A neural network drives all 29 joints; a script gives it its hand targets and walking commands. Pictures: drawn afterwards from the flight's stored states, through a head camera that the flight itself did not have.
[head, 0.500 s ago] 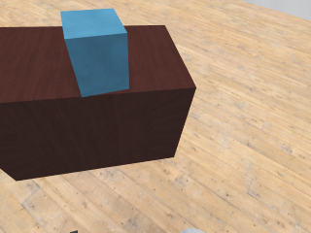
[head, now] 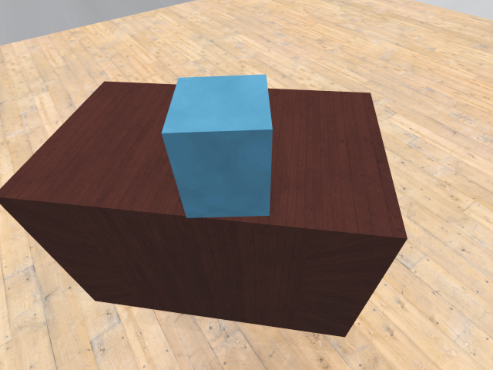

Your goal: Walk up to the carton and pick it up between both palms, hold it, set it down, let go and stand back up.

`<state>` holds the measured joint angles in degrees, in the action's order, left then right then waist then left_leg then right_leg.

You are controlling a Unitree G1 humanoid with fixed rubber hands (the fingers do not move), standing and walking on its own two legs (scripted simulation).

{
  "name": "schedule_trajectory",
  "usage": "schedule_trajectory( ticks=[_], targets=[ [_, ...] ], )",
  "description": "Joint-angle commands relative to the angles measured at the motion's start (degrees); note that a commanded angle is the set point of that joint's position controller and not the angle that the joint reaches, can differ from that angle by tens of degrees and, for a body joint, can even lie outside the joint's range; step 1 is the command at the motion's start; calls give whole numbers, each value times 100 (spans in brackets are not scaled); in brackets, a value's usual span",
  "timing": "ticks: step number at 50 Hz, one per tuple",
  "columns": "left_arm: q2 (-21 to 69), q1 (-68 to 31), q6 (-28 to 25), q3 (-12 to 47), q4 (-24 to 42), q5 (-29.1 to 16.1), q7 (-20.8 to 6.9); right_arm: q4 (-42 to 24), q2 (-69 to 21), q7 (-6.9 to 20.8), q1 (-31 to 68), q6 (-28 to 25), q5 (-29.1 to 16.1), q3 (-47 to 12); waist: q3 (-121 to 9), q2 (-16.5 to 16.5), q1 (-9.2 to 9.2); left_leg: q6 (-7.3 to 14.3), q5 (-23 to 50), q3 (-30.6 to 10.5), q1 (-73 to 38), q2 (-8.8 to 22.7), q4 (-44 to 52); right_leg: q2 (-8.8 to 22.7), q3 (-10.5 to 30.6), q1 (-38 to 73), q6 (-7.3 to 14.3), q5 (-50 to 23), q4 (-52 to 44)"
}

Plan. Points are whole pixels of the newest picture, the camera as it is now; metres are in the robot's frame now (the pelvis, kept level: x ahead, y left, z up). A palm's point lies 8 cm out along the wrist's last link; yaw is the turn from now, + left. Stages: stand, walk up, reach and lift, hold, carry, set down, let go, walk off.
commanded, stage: walk up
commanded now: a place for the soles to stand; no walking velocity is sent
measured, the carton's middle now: (225, 148) +0.59 +0.09 +0.03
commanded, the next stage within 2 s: none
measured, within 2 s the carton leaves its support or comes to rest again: neither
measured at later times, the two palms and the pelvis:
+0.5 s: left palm out of the picture +0.14 +0.31 -0.14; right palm (380, 359) +0.20 -0.20 -0.11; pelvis +0.12 +0.06 -0.01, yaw +8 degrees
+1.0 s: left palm out of the picture +0.04 +0.27 -0.10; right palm out of the picture +0.18 -0.19 -0.14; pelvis +0.08 +0.04 +0.00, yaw +8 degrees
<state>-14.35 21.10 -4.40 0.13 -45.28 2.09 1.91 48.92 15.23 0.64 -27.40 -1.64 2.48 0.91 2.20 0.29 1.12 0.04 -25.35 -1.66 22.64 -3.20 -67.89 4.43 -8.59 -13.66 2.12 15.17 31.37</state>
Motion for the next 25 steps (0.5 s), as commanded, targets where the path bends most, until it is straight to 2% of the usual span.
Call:
schedule_trajectory(
  ticks=[1, 3, 4, 5, 7, 8, 10, 12, 13, 14, 15, 16, 17, 18, 19, 20, 21, 22, 23, 25],
  targets=[
    [-180, 636, -172, -48, -74, 10, -66, -161, -149, 189, -317, 11, 40, -13, 420, 806, -342, -67, 1409, -104, 938, 296, -69, 755, 401, 292, -243, -2557, -1392],
    [-187, 720, -182, -49, -55, 1, -76, -190, -188, 226, -123, 57, 45, -75, 358, 955, -375, -146, 1923, 165, 923, 310, 164, 642, 66, 174, -192, -2855, -1390],
    [-253, 769, -188, -48, -71, -1, -96, -256, -191, 234, 131, 79, 42, -87, 375, 1048, -338, -158, 2168, 252, 931, 347, 488, 598, -46, 163, -156, -2753, -1434],
    [-299, 711, -184, -43, -37, -11, -113, -306, -189, 216, 307, 94, 31, -109, 488, 1197, -335, -184, 2371, 305, 848, 446, 936, 577, -247, 34, -98, -2851, -1414],
    [-314, 770, -164, -10, -36, 14, -124, -330, -173, 167, 734, 77, 5, -158, 700, 1238, -222, -188, 2746, 490, 492, 457, 1937, 486, -537, -106, -31, -3190, -1301],
    [-394, 854, -142, -9, -39, 22, -112, -318, -120, 134, 919, 66, -13, -161, 689, 1183, -146, -167, 2795, 530, 440, 445, 2303, 526, -477, 111, -19, -3236, -1181],
    [-581, 1009, -58, -32, -17, 17, -82, -250, -6, 80, 978, 54, 46, -148, 563, 1152, -5, -85, 2598, 524, 178, 507, 2808, 830, -337, 463, 227, -3234, -864],
    [-806, 925, 58, -94, 68, 37, -46, -157, 153, 17, 816, 73, 114, -66, 436, 991, -99, 71, 2305, 371, -261, 596, 3171, 1208, -17, 655, 446, -3158, -512],
    [-850, 788, 113, -120, 164, 26, -30, -54, 299, -8, 555, 75, 135, -13, 317, 798, -256, 179, 2375, 291, -591, 644, 3484, 1291, 50, 650, 466, -3013, -162],
    [-829, 726, 160, -110, 206, 10, -37, 53, 452, -25, 282, 60, 149, 62, 163, 499, -392, 279, 2659, 218, -1092, 622, 3763, 1181, 3, 441, 377, -2600, 330],
    [-703, 873, 199, -65, 234, 12, -42, 128, 696, -47, 53, 38, 161, 185, -26, -150, -506, 420, 3442, -54, -1627, 840, 3887, 922, -66, 139, 235, -1947, 1094],
    [-469, 1291, 237, 27, 269, 3, -55, 90, 1126, -77, -128, 34, 107, 342, -627, -1186, -538, 827, 5144, -1023, -2292, 1586, 3665, 319, -163, -279, -27, -417, 2412],
    [-164, 1561, 335, 123, 293, -55, -42, 44, 1074, -130, -125, 91, -103, 349, -984, -1645, -491, 1462, 5522, -2071, -2614, 2184, 3873, -374, 103, -790, -163, 2261, 3393],
    [-187, 1463, 457, 99, 280, -105, 12, -16, 894, -187, 164, 162, -335, 292, -954, -1443, -480, 1810, 4154, -2364, -2132, 2229, 4318, -326, 431, -784, -107, 2629, 3636],
    [-441, 1021, 512, 41, 374, -101, 34, -119, 708, -244, 495, 224, -431, 239, -640, -1274, -479, 1689, 2840, -2351, -1529, 2004, 4823, -275, 556, -757, -94, 2549, 3749],
    [-489, 670, 537, 5, 413, -98, 11, -245, 525, -266, 792, 274, -415, 183, -372, -971, -449, 1436, 2150, -1903, -1040, 1762, 5023, -243, 689, -695, -59, 2466, 3666],
    [-361, 560, 544, -3, 436, -93, -17, -338, 385, -290, 986, 302, -339, 101, -70, -885, -348, 1156, 2394, -1518, -720, 1570, 4967, -195, 861, -761, -41, 2219, 3468],
    [-241, 627, 549, -6, 387, -97, -31, -374, 416, -301, 1128, 318, -299, 93, 87, -946, -209, 936, 2345, -1208, -431, 1432, 4997, -194, 875, -715, -34, 1844, 3271],
    [-241, 701, 527, -21, 337, -54, -29, -402, 432, -286, 1276, 338, -266, 99, 106, -919, -121, 824, 2195, -1035, -301, 1251, 5000, -256, 794, -609, -60, 1626, 3054],
    [-367, 668, 482, -98, 260, -12, -7, -421, 415, -234, 1307, 359, -177, 105, -167, -833, -120, 684, 2505, -891, -658, 1067, 4840, -422, 669, -591, -71, 1435, 2808]
  ],
)
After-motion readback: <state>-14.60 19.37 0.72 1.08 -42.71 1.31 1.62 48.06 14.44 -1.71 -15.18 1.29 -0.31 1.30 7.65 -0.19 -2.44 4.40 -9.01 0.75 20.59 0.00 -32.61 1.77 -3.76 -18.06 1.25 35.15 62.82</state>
